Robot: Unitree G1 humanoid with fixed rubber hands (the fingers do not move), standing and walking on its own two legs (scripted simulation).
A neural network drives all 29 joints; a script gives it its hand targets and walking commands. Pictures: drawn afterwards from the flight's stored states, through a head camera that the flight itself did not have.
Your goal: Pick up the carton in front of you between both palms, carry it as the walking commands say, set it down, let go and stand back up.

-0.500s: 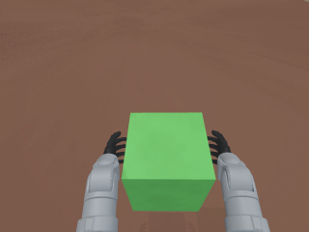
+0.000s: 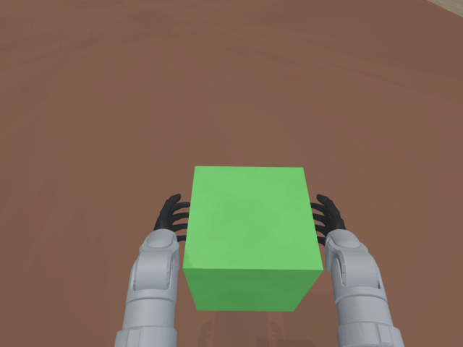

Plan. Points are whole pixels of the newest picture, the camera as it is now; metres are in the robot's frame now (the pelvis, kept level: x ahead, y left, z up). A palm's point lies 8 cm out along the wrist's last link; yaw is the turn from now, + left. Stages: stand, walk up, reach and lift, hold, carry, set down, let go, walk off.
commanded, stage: hold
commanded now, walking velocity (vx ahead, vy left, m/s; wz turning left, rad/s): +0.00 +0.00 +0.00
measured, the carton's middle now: (247, 242) +0.32 -0.01 -0.05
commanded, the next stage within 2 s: set down in 0.02 s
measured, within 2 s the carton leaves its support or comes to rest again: neither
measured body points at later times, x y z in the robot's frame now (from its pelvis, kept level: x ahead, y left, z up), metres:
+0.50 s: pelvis -0.03 +0.04 -0.03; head +0.10 +0.06 +0.40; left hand +0.37 +0.16 -0.07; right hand +0.35 -0.15 -0.06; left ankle +0.08 +0.12 -0.74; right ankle -0.03 -0.11 -0.74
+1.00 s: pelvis -0.05 +0.01 -0.16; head +0.20 +0.04 +0.21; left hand +0.42 +0.17 -0.25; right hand +0.41 -0.13 -0.24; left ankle +0.08 +0.12 -0.74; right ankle -0.03 -0.11 -0.74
